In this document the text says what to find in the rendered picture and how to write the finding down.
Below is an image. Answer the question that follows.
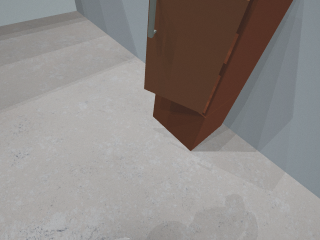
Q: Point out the handle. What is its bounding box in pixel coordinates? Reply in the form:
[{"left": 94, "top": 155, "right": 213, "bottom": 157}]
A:
[{"left": 147, "top": 0, "right": 157, "bottom": 38}]

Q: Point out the cupboard door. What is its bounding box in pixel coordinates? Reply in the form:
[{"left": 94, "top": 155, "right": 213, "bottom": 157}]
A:
[{"left": 144, "top": 0, "right": 250, "bottom": 114}]

